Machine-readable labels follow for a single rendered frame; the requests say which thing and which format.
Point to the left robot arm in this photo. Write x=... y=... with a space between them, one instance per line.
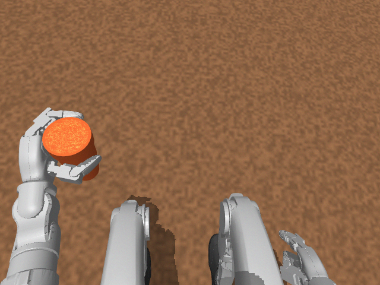
x=36 y=248

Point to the right robot hand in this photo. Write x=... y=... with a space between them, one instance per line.
x=301 y=268

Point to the left robot hand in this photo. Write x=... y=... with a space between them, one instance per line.
x=36 y=163

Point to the cup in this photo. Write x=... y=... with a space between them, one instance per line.
x=70 y=140

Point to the right robot foot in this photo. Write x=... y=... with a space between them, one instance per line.
x=213 y=257

